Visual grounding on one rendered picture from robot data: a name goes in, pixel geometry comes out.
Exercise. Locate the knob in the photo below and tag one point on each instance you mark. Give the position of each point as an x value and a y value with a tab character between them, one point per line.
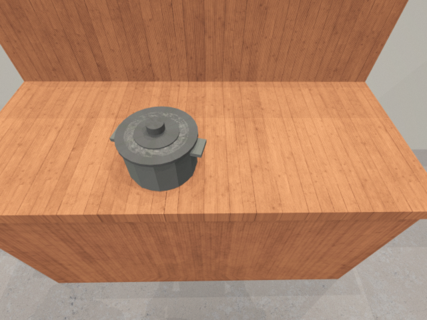
155	125

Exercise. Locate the table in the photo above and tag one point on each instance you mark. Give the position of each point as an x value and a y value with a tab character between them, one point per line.
303	175

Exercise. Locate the lid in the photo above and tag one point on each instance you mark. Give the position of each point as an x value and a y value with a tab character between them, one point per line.
137	146

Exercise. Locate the pot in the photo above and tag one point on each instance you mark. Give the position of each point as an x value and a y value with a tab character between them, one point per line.
169	176

